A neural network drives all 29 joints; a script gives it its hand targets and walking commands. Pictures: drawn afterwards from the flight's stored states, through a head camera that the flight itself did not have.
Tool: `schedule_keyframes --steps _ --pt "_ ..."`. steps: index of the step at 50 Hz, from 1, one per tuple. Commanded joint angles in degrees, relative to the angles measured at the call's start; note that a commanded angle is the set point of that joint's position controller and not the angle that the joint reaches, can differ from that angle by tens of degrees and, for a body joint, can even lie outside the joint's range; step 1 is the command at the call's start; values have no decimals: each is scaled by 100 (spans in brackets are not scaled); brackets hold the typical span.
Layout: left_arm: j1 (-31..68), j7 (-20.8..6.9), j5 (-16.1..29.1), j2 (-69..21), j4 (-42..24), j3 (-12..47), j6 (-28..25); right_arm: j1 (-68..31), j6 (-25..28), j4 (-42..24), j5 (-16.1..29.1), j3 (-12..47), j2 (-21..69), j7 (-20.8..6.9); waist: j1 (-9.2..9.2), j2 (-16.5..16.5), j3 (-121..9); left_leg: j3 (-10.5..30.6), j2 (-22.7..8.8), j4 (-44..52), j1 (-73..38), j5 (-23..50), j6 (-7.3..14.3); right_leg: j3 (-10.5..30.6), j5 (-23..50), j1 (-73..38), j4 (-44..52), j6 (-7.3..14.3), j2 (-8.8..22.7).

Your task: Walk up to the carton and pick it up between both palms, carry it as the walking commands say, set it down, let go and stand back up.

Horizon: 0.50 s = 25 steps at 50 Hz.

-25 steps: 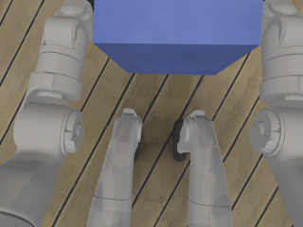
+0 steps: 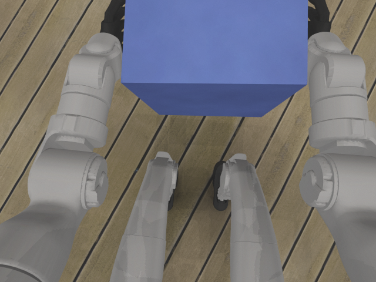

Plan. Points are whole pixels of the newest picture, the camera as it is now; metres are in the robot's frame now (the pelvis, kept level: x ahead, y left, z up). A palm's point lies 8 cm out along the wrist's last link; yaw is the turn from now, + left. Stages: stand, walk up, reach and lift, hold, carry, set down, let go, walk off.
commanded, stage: reach and lift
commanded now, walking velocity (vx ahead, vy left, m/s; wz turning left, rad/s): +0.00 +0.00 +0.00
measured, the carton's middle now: (211, 39) +0.55 -0.01 -0.08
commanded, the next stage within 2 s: none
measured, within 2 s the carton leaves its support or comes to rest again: neither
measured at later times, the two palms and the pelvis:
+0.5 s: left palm (96, 31) +0.49 +0.16 +0.04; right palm (340, 30) +0.50 -0.19 +0.05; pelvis +0.02 +0.00 +0.07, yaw +0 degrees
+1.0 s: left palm (53, 9) +0.45 +0.16 +0.15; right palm out of the picture +0.45 -0.19 +0.15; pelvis +0.08 -0.01 +0.12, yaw +0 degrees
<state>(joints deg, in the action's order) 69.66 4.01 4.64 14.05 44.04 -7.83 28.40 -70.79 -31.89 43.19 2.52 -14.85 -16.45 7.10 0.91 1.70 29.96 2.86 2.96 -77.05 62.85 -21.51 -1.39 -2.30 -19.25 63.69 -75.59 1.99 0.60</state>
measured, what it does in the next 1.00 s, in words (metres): rises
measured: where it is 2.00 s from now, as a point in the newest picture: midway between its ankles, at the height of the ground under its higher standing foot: (193, 195)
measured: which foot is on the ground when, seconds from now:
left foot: down 0.00-1.00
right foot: down 0.00-1.00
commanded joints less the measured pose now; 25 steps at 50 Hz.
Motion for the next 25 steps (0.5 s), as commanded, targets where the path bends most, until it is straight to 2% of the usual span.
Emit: schedule_keyframes --steps 1,2,3,4,5,6,7,8,9,10,11,12,13,14,15,16,17,18,19,20,21,22,23,24,25 --pt "4528 -2075 883 -7338 -2296 1593 -474 -4153 487 -1685 608 2140 7239 -2103 -844 -224 -13585 39 445 1722 -2275 -6 215 694 131 -4998 1726 -129 -656" --pt "4454 -2098 1015 -7496 -2654 1854 -477 -4008 520 -2040 650 2287 7294 -2113 -989 -259 -14152 79 483 1694 -2690 380 215 698 540 -5304 1747 -106 -654" --pt "4405 -2126 990 -7455 -2359 1805 -448 -3926 513 -1827 529 2185 7164 -2133 -1054 -333 -13795 121 436 1723 -2476 250 206 644 435 -4980 1744 -115 -661" --pt "4443 -2119 1029 -7646 -2618 1936 -459 -4177 580 -2346 659 2309 7176 -2144 -1094 -121 -14376 60 497 1756 -2869 589 172 656 769 -5479 1805 -104 -695" --pt "4554 -2093 1090 -7526 -2878 2031 -488 -3977 554 -2260 618 2270 7167 -2151 -1143 -188 -14352 148 472 1806 -2940 573 177 657 848 -5512 1828 -95 -684" --pt "4501 -2089 1124 -7603 -3092 2171 -471 -4035 567 -2534 676 2379 7140 -2165 -1146 -6 -14734 144 480 1853 -3303 792 164 654 1053 -5597 1853 -100 -702" --pt "4465 -2059 1082 -7365 -3128 2053 -479 -3818 482 -2342 712 2490 7235 -2170 -916 -160 -14500 165 447 1935 -3255 853 190 711 1040 -5664 1896 -117 -691" --pt "4871 -2071 1170 -7328 -3474 2229 -511 -4041 517 -2680 773 2641 7317 -2167 -999 -137 -14827 142 487 1900 -3407 878 179 745 1131 -5820 1929 -137 -689" --pt "4547 -2046 1189 -7457 -3156 2326 -474 -3695 498 -2480 723 2574 7274 -2154 -1223 -236 -14342 292 433 2056 -3524 805 201 684 1145 -5790 1969 -137 -662" --pt "4443 -2092 1041 -7320 -2943 2096 -499 -3828 507 -2294 620 2511 7281 -2152 -973 -188 -13880 215 435 2083 -3056 471 204 777 704 -5506 2086 -126 -627" --pt "4572 -2099 1084 -7320 -2871 2101 -484 -3923 495 -2325 659 2568 7318 -2157 -988 -338 -13664 220 403 2192 -3116 222 242 832 361 -5669 2243 -142 -614" --pt "4425 -2131 1020 -7446 -2615 2080 -419 -4066 518 -2433 648 2485 7073 -2169 -1075 -45 -13431 228 409 2320 -2986 10 224 820 159 -5715 2332 -76 -615" --pt "4677 -2124 1070 -7474 -2835 2198 -494 -3848 539 -2030 578 2417 7135 -2211 -1240 -18 -13040 423 350 2467 -3109 -149 206 663 216 -5205 2238 -68 -600" --pt "4820 -2156 1122 -7566 -2870 2265 -518 -3846 544 -2102 512 2418 7212 -2225 -1326 -87 -13138 364 347 2516 -3250 -150 198 673 183 -5334 2358 -51 -597" --pt "4475 -2164 1005 -7564 -2694 2142 -516 -3967 551 -2315 571 2552 7268 -2226 -1099 -170 -13095 336 369 2541 -3154 17 232 757 242 -5578 2455 -64 -586" --pt "4052 -2180 880 -7657 -2087 1893 -443 -3684 503 -1994 411 2369 7196 -2237 -1123 -394 -12696 321 340 2667 -3053 -304 249 789 -164 -5683 2647 -93 -543" --pt "3868 -2205 854 -7571 -2039 1803 -419 -3669 487 -2042 466 2427 7353 -2237 -964 -493 -12715 287 335 2725 -3283 -146 279 783 -38 -5768 2669 -143 -523" --pt "3996 -2201 810 -7488 -2324 1827 -498 -3451 463 -1818 504 2476 7499 -2264 -920 -512 -12603 320 334 2750 -3112 -68 310 896 -13 -5889 2735 -133 -522" --pt "3988 -2259 821 -7452 -2244 1790 -493 -3482 492 -1878 577 2473 7528 -2264 -868 -488 -12659 218 346 2753 -3285 53 316 951 44 -5919 2812 -152 -489" --pt "3578 -2287 793 -7654 -2020 1741 -482 -3274 489 -1808 367 2341 7493 -2279 -1028 -711 -12395 284 305 2874 -3423 62 344 793 174 -5736 2782 -159 -532" --pt "3524 -2301 656 -7590 -2127 1701 -507 -2998 462 -1524 327 2261 7585 -2299 -948 -476 -12249 287 305 2996 -3334 133 310 807 252 -5718 2923 -133 -511" --pt "3141 -2335 608 -7921 -1811 1701 -445 -3036 525 -1882 295 2256 7504 -2289 -1010 -350 -12523 279 323 3010 -3440 282 295 855 378 -5956 3011 -111 -503" --pt "3505 -2355 647 -7560 -2206 1710 -530 -2767 472 -1597 373 2332 7792 -2315 -875 -441 -12336 207 326 3004 -3448 298 318 939 339 -5987 3052 -171 -475" --pt "2977 -2377 568 -7819 -1975 1756 -475 -2876 541 -2027 393 2479 7599 -2319 -887 -331 -12784 213 344 3044 -3757 687 316 905 673 -6180 3067 -165 -485" --pt "3239 -2394 792 -7824 -2487 2025 -544 -2812 575 -2184 454 2556 7577 -2314 -1026 -359 -12960 246 357 3039 -3958 900 289 947 988 -6325 3062 -146 -499"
